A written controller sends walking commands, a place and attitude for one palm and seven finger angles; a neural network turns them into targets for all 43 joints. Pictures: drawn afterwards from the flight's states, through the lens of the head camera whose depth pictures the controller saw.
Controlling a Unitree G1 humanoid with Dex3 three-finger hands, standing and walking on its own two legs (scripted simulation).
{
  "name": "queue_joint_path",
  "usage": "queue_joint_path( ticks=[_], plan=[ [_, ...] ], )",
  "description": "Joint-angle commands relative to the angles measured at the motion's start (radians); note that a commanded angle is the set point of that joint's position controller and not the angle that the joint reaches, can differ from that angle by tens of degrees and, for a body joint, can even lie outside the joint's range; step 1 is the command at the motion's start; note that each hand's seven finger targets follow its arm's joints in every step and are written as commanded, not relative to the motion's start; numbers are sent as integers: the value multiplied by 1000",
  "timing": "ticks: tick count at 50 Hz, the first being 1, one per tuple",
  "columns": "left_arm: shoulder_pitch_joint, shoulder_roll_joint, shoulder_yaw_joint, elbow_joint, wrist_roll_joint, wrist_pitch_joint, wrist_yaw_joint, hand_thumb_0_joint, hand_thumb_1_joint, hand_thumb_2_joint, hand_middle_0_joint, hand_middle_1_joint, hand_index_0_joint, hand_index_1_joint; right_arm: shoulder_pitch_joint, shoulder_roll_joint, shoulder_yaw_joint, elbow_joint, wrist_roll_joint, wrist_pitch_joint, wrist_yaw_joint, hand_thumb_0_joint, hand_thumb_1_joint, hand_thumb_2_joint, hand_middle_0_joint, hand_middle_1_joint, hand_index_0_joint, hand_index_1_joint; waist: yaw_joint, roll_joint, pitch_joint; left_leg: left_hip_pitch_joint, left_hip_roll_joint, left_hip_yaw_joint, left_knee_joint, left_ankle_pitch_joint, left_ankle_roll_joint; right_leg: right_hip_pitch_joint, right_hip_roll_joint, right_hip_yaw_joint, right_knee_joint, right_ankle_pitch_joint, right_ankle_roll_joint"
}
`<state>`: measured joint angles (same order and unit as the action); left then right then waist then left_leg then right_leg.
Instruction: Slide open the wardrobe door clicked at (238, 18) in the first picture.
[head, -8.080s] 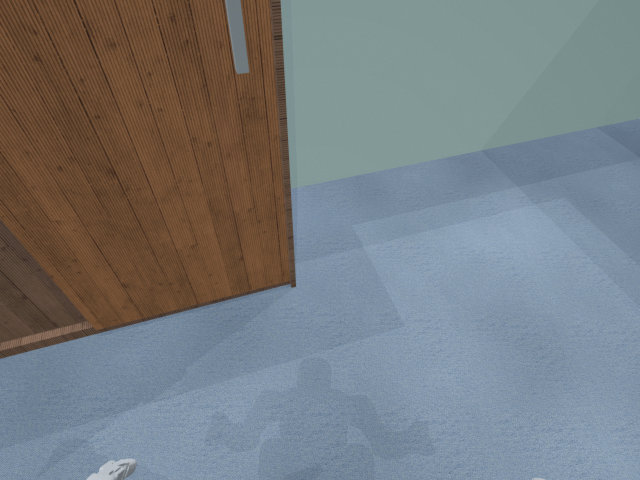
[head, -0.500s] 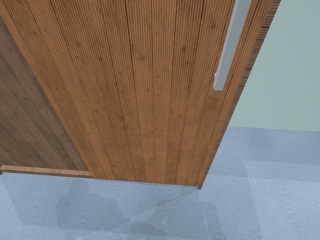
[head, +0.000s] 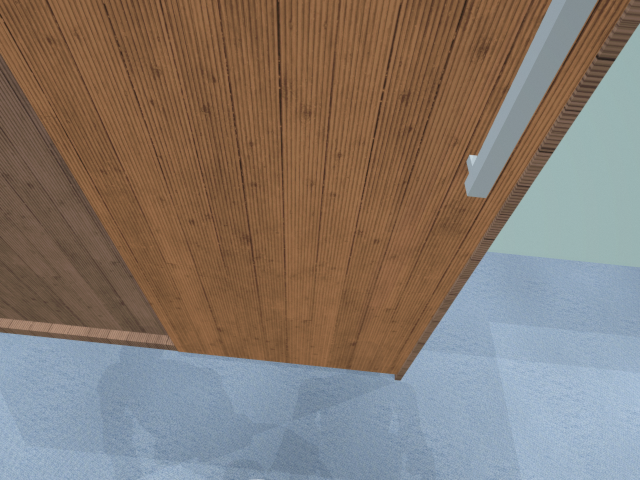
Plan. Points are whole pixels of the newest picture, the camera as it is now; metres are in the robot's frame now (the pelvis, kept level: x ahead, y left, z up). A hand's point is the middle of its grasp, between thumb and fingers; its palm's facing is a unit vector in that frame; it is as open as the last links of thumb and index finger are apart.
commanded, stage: come to a stop and stand still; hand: right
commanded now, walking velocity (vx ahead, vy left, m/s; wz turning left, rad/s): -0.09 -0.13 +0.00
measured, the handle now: (522, 78) +0.48 -0.15 +0.27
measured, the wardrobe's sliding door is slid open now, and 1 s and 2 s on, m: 0.00 0.00 0.00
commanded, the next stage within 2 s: none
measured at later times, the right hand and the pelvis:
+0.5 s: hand out of the picture -0.03 -0.23 -0.17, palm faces +0.05 +0.97 -0.22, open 7.4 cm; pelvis -0.03 -0.05 +0.01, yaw +1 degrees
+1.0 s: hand out of the picture -0.02 -0.25 -0.15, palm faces -0.01 +0.98 -0.22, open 7.4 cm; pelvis -0.02 -0.08 +0.02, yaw +1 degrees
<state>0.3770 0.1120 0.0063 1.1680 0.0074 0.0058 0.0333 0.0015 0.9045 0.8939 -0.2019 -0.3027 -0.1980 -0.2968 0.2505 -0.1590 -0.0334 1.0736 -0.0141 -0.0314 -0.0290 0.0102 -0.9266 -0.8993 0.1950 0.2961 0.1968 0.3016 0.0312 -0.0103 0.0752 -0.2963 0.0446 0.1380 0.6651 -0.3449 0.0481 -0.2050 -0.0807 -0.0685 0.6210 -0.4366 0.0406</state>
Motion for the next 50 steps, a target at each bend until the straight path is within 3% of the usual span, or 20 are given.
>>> queue_joint_path(
  ticks=[1,3,6,9,11,14,16,17,18,19,20,22,23,25,30,31,35,36,43,50],
  plan=[
    [-23,60,27,-69,-4,-6,8,0,900,900,-200,-300,-200,-300,97,-143,-19,-23,-8,-6,-11,0,-900,-900,200,300,200,300,-59,240,-19,101,292,-272,-292,778,113,-143,-1,15,190,-106,-26],
    [-19,36,18,-59,-5,-4,7,0,900,900,-200,-300,-200,-300,107,-115,-12,-20,-10,-3,-21,0,-900,-900,200,300,200,300,-65,162,-36,164,285,-240,-248,958,121,-181,9,26,227,-85,-23],
    [-54,52,27,-83,-4,5,2,0,900,900,-200,-300,-200,-300,112,-149,-29,-34,-13,6,-29,0,-900,-900,200,300,200,300,-79,111,-88,241,302,-240,-234,991,160,-218,33,17,245,-69,-11],
    [-109,69,35,-124,2,14,-3,0,900,900,-200,-300,-200,-300,100,-174,-41,-56,-16,17,-29,0,-900,-900,200,300,200,300,-87,116,-92,220,307,-254,-249,901,176,-225,47,27,251,-42,-4],
    [-119,72,38,-149,1,15,-8,0,900,900,-200,-300,-200,-300,80,-177,-46,-73,-21,22,-28,0,-900,-900,200,300,200,300,-79,145,-103,194,303,-253,-257,811,178,-199,48,28,203,-28,-5],
    [-121,79,36,-167,0,9,-13,0,900,900,-200,-300,-200,-300,53,-175,-42,-89,-20,24,-21,0,-900,-900,200,300,200,300,-58,156,-119,136,261,-238,-263,641,145,-103,61,14,55,57,-13],
    [-69,77,35,-153,0,0,-13,0,900,900,-200,-300,-200,-300,20,-165,-38,-98,-15,30,-18,0,-900,-900,200,300,200,300,-20,143,-120,30,213,-200,-227,434,86,66,59,-9,-156,220,-19],
    [-134,195,53,-222,1,2,-16,0,900,900,-200,-300,-200,-300,98,-155,-14,-74,-4,13,-50,0,-900,-900,200,300,200,300,-19,-158,-210,111,201,-271,-207,537,47,61,36,-22,-51,192,-17],
    [-142,129,47,-261,5,0,-19,0,900,900,-200,-300,-200,-300,51,-209,-18,-121,-6,14,-45,0,-900,-900,200,300,200,300,-10,-122,-214,112,194,-255,-175,369,61,11,41,4,-106,136,-32],
    [-156,148,42,-268,9,-1,-18,0,900,900,-200,-300,-200,-300,49,-185,-22,-123,-3,14,-35,0,-900,-900,200,300,200,300,-22,-168,-180,70,180,-239,-190,246,57,12,18,11,-140,151,-44],
    [-136,155,37,-269,10,-1,-19,0,900,900,-200,-300,-200,-300,42,-174,-15,-119,-4,11,-31,0,-900,-900,200,300,200,300,-12,-131,-131,40,140,-202,-194,204,42,-9,-26,47,-150,220,-58],
    [-155,178,33,-297,15,-6,-22,0,900,900,-200,-300,-200,-300,31,-137,2,-121,-14,33,-21,0,-900,-900,200,300,200,300,-27,-214,-13,0,44,-95,-147,14,-1,-99,-83,164,-266,223,-97],
    [-166,200,31,-306,13,-5,-19,0,900,900,-200,-300,-200,-300,46,-120,9,-117,-17,41,-16,0,-900,-900,200,300,200,300,-36,-175,39,8,17,-73,-129,-11,-15,-159,-102,195,-330,129,-110],
    [-178,216,32,-327,12,-5,-20,0,900,900,-200,-300,-200,-300,81,-100,17,-110,-21,46,-6,0,-900,-900,200,300,200,300,-50,-53,108,25,17,-76,-140,16,-18,-257,-91,204,-398,-110,-113],
    [-142,224,29,-320,14,-8,-21,0,900,900,-200,-300,-200,-300,117,-106,17,-107,-18,45,0,0,-900,-900,200,300,200,300,-53,-23,64,27,13,-104,-149,18,-20,-228,-75,214,-435,-188,-109],
    [-139,217,30,-316,16,-11,-20,0,900,900,-200,-300,-200,-300,123,-107,17,-108,-19,42,0,0,-900,-900,200,300,200,300,-57,-36,37,29,13,-109,-149,32,-17,-198,-68,209,-429,-152,-110],
    [-112,216,28,-293,15,-19,-19,0,900,900,-200,-300,-200,-300,114,-105,16,-109,-13,34,0,0,-900,-900,200,300,200,300,-46,23,-27,17,18,-149,-173,36,-13,-115,-69,211,-411,-86,-108],
    [-105,211,25,-285,15,-22,-18,0,900,900,-200,-300,-200,-300,108,-108,17,-108,-13,31,0,0,-900,-900,200,300,200,300,-44,-2,-38,13,17,-156,-173,44,-10,-97,-63,213,-413,-59,-106],
    [-67,196,11,-215,11,-33,-16,0,900,900,-200,-300,-200,-300,94,-105,28,-73,-6,19,-2,0,-900,-900,200,300,200,300,-35,25,-18,25,38,-214,-223,85,-1,-69,-48,184,-397,41,-100],
    [-37,177,1,-157,7,-43,-11,0,900,900,-200,-300,-200,-300,87,-99,33,-39,-2,17,-6,0,-900,-900,200,300,200,300,-33,3,-13,45,45,-211,-228,137,-7,-36,-44,149,-385,153,-92]
  ],
)
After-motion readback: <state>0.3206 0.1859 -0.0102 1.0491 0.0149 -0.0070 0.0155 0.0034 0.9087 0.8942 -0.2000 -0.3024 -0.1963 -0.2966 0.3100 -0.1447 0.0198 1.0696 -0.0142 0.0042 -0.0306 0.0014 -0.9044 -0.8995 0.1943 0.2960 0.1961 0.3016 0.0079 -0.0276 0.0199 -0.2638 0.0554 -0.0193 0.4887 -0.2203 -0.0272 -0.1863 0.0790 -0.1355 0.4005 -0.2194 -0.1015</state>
